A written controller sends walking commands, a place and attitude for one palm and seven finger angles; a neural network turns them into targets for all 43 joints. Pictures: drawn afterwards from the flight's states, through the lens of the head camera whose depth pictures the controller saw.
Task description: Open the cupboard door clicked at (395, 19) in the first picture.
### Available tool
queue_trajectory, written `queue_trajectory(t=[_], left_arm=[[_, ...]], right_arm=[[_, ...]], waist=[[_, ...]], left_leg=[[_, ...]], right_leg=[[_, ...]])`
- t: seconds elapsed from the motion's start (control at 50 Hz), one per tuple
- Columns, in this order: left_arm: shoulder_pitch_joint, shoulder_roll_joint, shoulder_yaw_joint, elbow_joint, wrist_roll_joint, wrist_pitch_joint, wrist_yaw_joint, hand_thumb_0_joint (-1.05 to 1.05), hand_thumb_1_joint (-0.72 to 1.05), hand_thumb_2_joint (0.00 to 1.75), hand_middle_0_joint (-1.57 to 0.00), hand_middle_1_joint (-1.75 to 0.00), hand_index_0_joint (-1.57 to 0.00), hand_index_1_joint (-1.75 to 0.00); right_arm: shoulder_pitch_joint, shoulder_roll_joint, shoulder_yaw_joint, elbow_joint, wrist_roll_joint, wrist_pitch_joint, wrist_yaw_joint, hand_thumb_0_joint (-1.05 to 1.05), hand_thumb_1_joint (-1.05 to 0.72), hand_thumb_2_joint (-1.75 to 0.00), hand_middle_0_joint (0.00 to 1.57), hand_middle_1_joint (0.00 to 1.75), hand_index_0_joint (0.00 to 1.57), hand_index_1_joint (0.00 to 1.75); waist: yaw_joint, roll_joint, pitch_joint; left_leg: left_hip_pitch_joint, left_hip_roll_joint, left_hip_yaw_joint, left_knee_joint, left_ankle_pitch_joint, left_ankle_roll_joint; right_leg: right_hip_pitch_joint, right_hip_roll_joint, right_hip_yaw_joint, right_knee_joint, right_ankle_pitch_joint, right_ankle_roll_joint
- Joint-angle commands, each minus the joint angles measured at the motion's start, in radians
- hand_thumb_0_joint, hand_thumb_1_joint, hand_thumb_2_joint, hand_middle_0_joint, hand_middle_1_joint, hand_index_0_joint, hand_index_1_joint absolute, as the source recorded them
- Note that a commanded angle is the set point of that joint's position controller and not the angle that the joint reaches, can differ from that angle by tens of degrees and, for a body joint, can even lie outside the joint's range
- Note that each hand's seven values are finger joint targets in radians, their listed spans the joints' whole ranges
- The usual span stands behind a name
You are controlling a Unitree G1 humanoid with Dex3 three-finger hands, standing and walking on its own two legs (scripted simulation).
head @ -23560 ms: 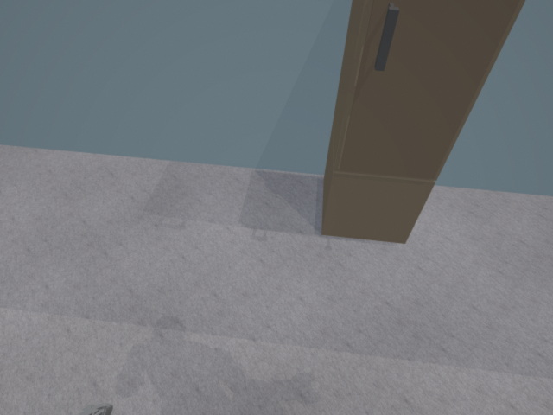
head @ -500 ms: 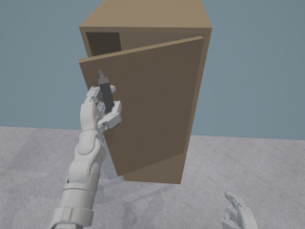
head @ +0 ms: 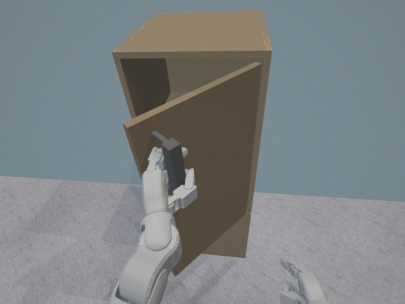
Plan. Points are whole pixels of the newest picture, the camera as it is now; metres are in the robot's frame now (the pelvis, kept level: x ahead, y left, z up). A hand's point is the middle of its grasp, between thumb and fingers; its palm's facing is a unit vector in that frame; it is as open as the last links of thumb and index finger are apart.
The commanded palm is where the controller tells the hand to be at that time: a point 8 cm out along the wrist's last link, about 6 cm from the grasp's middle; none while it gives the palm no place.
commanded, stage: open thumb and fingers to let go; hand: left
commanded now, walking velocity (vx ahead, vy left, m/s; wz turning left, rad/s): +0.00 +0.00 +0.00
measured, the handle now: (169, 168) +0.33 +0.08 +0.15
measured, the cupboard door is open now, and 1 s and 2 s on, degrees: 49 44 49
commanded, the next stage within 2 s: slide the hand sideways off the handle in 0.82 s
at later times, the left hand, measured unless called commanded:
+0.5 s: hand (176, 182) +0.29 +0.06 +0.15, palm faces +0.29 -0.96 +0.01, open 12.3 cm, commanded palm +0.24 +0.10 +0.15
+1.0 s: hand (176, 186) +0.28 +0.06 +0.15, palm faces +0.11 -0.99 -0.03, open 15.8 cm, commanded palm +0.24 +0.10 +0.15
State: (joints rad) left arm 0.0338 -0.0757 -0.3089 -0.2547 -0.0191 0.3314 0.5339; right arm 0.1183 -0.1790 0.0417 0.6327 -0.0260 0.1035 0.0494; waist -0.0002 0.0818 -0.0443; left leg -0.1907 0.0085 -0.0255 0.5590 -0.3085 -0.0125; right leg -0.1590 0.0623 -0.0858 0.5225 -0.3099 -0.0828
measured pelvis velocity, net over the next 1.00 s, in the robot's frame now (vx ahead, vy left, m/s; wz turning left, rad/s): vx -0.01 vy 0.03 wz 0.00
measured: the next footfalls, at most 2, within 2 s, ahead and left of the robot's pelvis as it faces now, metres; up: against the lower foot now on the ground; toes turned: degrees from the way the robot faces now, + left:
none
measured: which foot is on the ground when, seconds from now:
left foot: down 0.00-1.00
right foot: down 0.00-1.00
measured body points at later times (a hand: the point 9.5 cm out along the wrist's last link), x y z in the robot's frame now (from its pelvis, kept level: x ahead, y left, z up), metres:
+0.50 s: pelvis -0.01 +0.00 +0.00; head -0.04 -0.02 +0.45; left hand +0.27 +0.11 +0.15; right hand +0.20 -0.19 -0.08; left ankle +0.00 +0.13 -0.73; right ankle -0.01 -0.06 -0.73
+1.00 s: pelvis -0.01 +0.03 +0.00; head -0.05 +0.02 +0.45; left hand +0.27 +0.12 +0.15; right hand +0.18 -0.16 -0.09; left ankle +0.00 +0.13 -0.73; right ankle -0.01 -0.06 -0.73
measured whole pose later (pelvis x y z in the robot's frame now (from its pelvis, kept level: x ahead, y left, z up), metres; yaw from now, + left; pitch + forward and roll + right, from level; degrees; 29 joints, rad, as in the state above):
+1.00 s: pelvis -0.01 +0.03 +0.00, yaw +0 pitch -4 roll +0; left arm -0.08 -0.08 -0.30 -0.14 0.03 0.29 0.42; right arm 0.11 -0.16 0.05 0.62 -0.02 0.14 0.05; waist 0.02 0.04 -0.01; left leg -0.19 -0.03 0.00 0.56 -0.29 0.03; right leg -0.17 0.02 -0.07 0.54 -0.29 -0.04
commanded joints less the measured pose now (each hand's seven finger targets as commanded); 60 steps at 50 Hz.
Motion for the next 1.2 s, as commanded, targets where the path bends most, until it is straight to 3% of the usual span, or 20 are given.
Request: queue_trajectory(t=[0.0,0.06,0.16,0.2,0.22,0.3,0.38,0.42,0.48,0.66,0.78,0.9,0.92,0.94,0.96,1.0,1.02,1.1,1.14,1.18], left_arm=[[-0.352,-0.079,0.101,-0.14,0.03,-0.071,0.062,0.0,0.83,0.87,-0.4,-1.34,-0.4,-1.34],[-0.318,-0.088,0.096,-0.136,0.04,-0.082,0.065,0.0,0.62,0.78,-0.38,-1.32,-0.38,-1.32],[-0.295,-0.099,0.064,-0.179,0.057,-0.111,0.038,0.0,0.27,0.63,-0.35,-1.28,-0.35,-1.28],[-0.285,-0.11,0.043,-0.191,0.06,-0.117,0.024,0.0,0.13,0.57,-0.35,-1.27,-0.35,-1.27],[-0.269,-0.107,0.044,-0.176,0.061,-0.118,0.017,0.0,0.06,0.54,-0.34,-1.26,-0.34,-1.26],[-0.364,-0.096,0.038,-0.161,0.052,-0.128,-0.006,0.0,-0.22,0.42,-0.32,-1.23,-0.32,-1.23],[-0.348,-0.112,0.031,-0.143,0.055,-0.13,-0.007,0.0,-0.5,0.3,-0.3,-1.2,-0.3,-1.2],[-0.321,-0.094,0.053,-0.125,0.053,-0.125,-0.007,0.0,-0.5,0.3,-0.3,-1.2,-0.3,-1.2],[-0.35,-0.098,0.063,-0.115,0.041,-0.117,-0.004,0.0,-0.5,0.3,-0.27,-1.05,-0.27,-1.05],[-0.354,-0.17,0.004,-0.122,0.056,-0.092,0.031,0.0,-0.5,0.3,-0.2,-0.6,-0.2,-0.6],[-0.393,-0.177,0.013,-0.1,0.05,-0.074,0.056,0.0,-0.5,0.3,-0.15,-0.3,-0.15,-0.3],[-0.396,-0.189,0.023,-0.061,0.05,-0.05,0.081,0.0,-0.5,0.3,-0.15,-0.3,-0.15,-0.3],[-0.365,-0.116,-0.197,-0.067,0.128,-0.103,-0.161,0.0,-0.5,0.3,-0.15,-0.3,-0.15,-0.3],[-0.447,-0.029,-0.118,-0.149,0.084,-0.158,-0.284,0.0,-0.5,0.3,-0.15,-0.3,-0.15,-0.3],[-0.45,0.007,-0.11,-0.141,0.067,-0.188,-0.356,0.0,-0.5,0.3,-0.15,-0.3,-0.15,-0.3],[-0.471,0.031,-0.099,-0.143,0.027,-0.222,-0.473,0.0,-0.5,0.3,-0.15,-0.3,-0.15,-0.3],[-0.444,0.018,-0.091,-0.137,-0.003,-0.224,-0.501,0.0,-0.5,0.3,-0.15,-0.3,-0.15,-0.3],[-0.377,0.006,0.017,-0.102,-0.12,-0.182,-0.482,0.0,-0.5,0.3,-0.15,-0.3,-0.15,-0.3],[-0.335,0.043,0.081,-0.118,-0.126,-0.164,-0.441,0.0,-0.5,0.3,-0.15,-0.3,-0.15,-0.3],[-0.319,0.035,0.07,-0.15,-0.093,-0.159,-0.405,0.0,-0.5,0.3,-0.15,-0.3,-0.15,-0.3]], right_arm=[[-0.243,-0.051,-0.02,-0.152,0.005,-0.059,-0.023,0.0,-0.9,-0.9,0.2,0.3,0.2,0.3],[-0.241,-0.05,-0.025,-0.155,0.002,-0.065,-0.026,0.0,-0.9,-0.9,0.2,0.3,0.2,0.3],[-0.208,-0.052,-0.033,-0.165,0.005,-0.062,-0.023,0.0,-0.9,-0.9,0.2,0.3,0.2,0.3],[-0.202,-0.053,-0.033,-0.171,0.005,-0.061,-0.023,0.0,-0.9,-0.9,0.2,0.3,0.2,0.3],[-0.197,-0.055,-0.033,-0.167,0.007,-0.059,-0.024,0.0,-0.9,-0.9,0.2,0.3,0.2,0.3],[-0.209,-0.056,-0.027,-0.167,0.009,-0.066,-0.042,0.0,-0.9,-0.9,0.2,0.3,0.2,0.3],[-0.209,-0.051,-0.028,-0.166,0.008,-0.075,-0.043,0.0,-0.9,-0.9,0.2,0.3,0.2,0.3],[-0.211,-0.051,-0.029,-0.163,0.011,-0.069,-0.043,0.0,-0.9,-0.9,0.2,0.3,0.2,0.3],[-0.212,-0.051,-0.023,-0.166,0.009,-0.062,-0.045,0.0,-0.9,-0.9,0.2,0.3,0.2,0.3],[-0.212,-0.053,-0.028,-0.162,0.009,-0.055,-0.017,0.0,-0.9,-0.9,0.2,0.3,0.2,0.3],[-0.229,-0.053,-0.029,-0.149,0.009,-0.049,-0.009,0.0,-0.9,-0.9,0.2,0.3,0.2,0.3],[-0.236,-0.054,-0.029,-0.141,0.009,-0.036,0.002,0.0,-0.9,-0.9,0.2,0.3,0.2,0.3],[-0.143,-0.104,-0.033,-0.162,0.005,-0.007,0.007,0.0,-0.9,-0.9,0.2,0.3,0.2,0.3],[-0.147,-0.094,-0.038,-0.205,0.026,0.003,-0.01,0.0,-0.9,-0.9,0.2,0.3,0.2,0.3],[-0.147,-0.09,-0.031,-0.222,0.029,0.005,-0.027,0.0,-0.9,-0.9,0.2,0.3,0.2,0.3],[-0.142,-0.087,-0.02,-0.248,0.038,-0.004,-0.049,0.0,-0.9,-0.9,0.2,0.3,0.2,0.3],[-0.138,-0.082,-0.015,-0.258,0.045,-0.012,-0.054,0.0,-0.9,-0.9,0.2,0.3,0.2,0.3],[-0.174,-0.082,0.0,-0.267,0.056,-0.048,-0.065,0.0,-0.9,-0.9,0.2,0.3,0.2,0.3],[-0.186,-0.084,0.002,-0.268,0.055,-0.051,-0.06,0.0,-0.9,-0.9,0.2,0.3,0.2,0.3],[-0.184,-0.082,0.0,-0.276,0.051,-0.048,-0.049,0.0,-0.9,-0.9,0.2,0.3,0.2,0.3]], waist=[[0.041,-0.212,-0.074],[0.056,-0.212,-0.112],[0.049,-0.161,-0.173],[0.042,-0.159,-0.165],[0.039,-0.186,-0.151],[0.02,-0.19,-0.098],[0.033,-0.164,-0.114],[0.043,-0.168,-0.113],[0.042,-0.18,-0.118],[0.038,-0.126,-0.13],[0.039,-0.145,-0.122],[0.046,-0.134,-0.123],[-0.055,-0.188,-0.042],[-0.026,-0.139,-0.159],[-0.014,-0.116,-0.186],[-0.026,-0.112,-0.191],[-0.022,-0.087,-0.163],[0.01,-0.165,-0.088],[0.033,-0.152,-0.078],[0.033,-0.16,-0.069]], left_leg=[[0.027,-0.035,0.002,-0.008,0.175,0.035],[0.04,-0.037,0.003,-0.019,0.195,0.037],[0.067,-0.032,0.008,-0.033,0.248,0.036],[0.065,-0.033,0.01,-0.029,0.252,0.038],[0.061,-0.031,0.004,-0.031,0.249,0.039],[0.065,-0.034,0.003,-0.031,0.193,0.043],[0.081,-0.033,-0.002,-0.04,0.204,0.042],[0.078,-0.031,0.0,-0.046,0.213,0.04],[0.077,-0.032,0.001,-0.053,0.217,0.04],[0.096,-0.009,-0.008,-0.054,0.252,0.028],[0.085,-0.001,-0.015,-0.052,0.232,0.023],[0.066,0.002,-0.016,-0.053,0.229,0.015],[0.105,-0.015,-0.022,-0.08,0.256,0.043],[0.12,-0.014,-0.015,-0.073,0.273,0.046],[0.121,-0.021,-0.009,-0.063,0.283,0.053],[0.139,-0.021,-0.009,-0.065,0.253,0.058],[0.137,-0.014,-0.019,-0.073,0.225,0.053],[0.074,-0.009,-0.036,-0.108,0.107,0.044],[0.057,-0.01,-0.03,-0.121,0.09,0.038],[0.049,-0.01,-0.024,-0.118,0.093,0.039]], right_leg=[[-0.032,-0.122,0.147,-0.208,0.14,0.07],[-0.001,-0.128,0.149,-0.199,0.183,0.073],[0.046,-0.125,0.129,-0.151,0.323,0.071],[0.046,-0.127,0.133,-0.148,0.362,0.077],[0.041,-0.123,0.124,-0.153,0.344,0.074],[-0.007,-0.129,0.144,-0.2,0.214,0.078],[-0.003,-0.123,0.126,-0.188,0.206,0.067],[0.005,-0.115,0.112,-0.183,0.213,0.063],[0.009,-0.112,0.104,-0.18,0.211,0.062],[-0.024,-0.084,0.052,-0.123,0.2,0.037],[-0.046,-0.076,0.04,-0.116,0.144,0.033],[-0.051,-0.07,0.031,-0.098,0.131,0.027],[-0.088,-0.058,0.067,-0.076,0.233,0.035],[-0.037,-0.06,0.059,-0.048,0.285,0.028],[-0.017,-0.064,0.065,-0.035,0.315,0.026],[-0.025,-0.066,0.056,-0.05,0.287,0.029],[-0.047,-0.063,0.05,-0.057,0.243,0.028],[-0.067,-0.049,0.026,-0.093,0.085,0.039],[-0.061,-0.051,0.029,-0.099,0.052,0.039],[-0.069,-0.052,0.032,-0.098,0.046,0.039]])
